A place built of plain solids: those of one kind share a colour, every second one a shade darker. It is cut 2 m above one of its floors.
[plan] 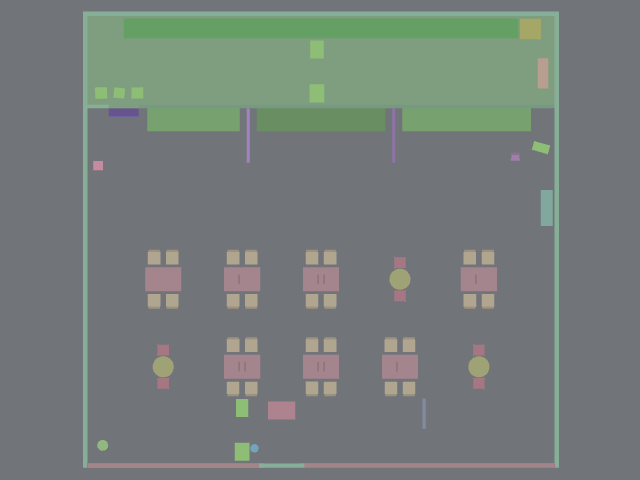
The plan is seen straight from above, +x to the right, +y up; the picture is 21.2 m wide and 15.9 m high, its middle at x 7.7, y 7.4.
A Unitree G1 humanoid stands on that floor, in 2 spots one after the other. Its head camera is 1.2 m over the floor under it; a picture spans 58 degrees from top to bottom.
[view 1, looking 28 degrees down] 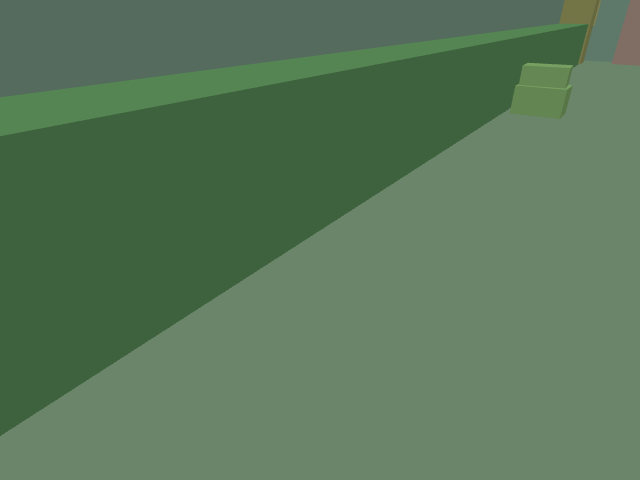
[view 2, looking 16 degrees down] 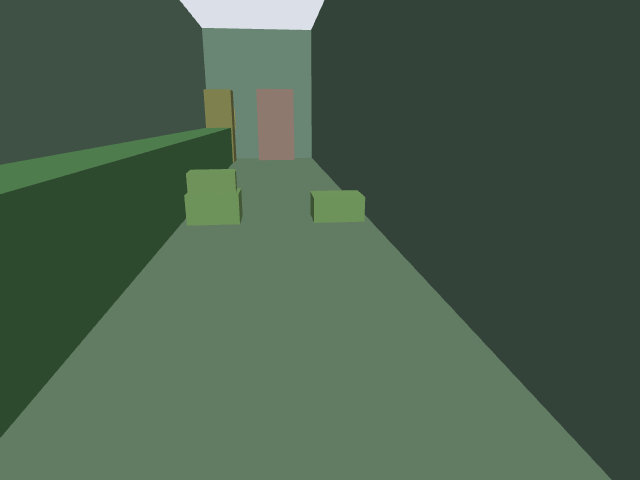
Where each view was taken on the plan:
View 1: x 1.20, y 12.72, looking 35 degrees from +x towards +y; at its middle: zone_back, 2.56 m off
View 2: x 2.47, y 13.00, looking -6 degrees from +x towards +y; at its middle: zone_back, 4.35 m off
